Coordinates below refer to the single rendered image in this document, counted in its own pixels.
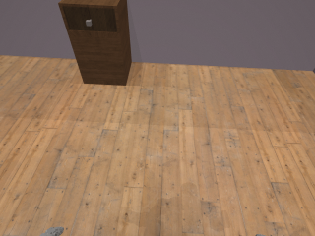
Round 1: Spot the drawer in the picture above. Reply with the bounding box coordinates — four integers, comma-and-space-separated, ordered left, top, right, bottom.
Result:
62, 6, 117, 32

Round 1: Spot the cabinet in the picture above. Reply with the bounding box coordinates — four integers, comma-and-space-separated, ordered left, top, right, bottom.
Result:
58, 0, 132, 86

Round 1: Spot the handle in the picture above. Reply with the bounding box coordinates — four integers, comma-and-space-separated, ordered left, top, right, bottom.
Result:
86, 19, 92, 27

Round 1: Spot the robot left hand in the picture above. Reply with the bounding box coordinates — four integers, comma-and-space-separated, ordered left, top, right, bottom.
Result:
39, 226, 64, 236

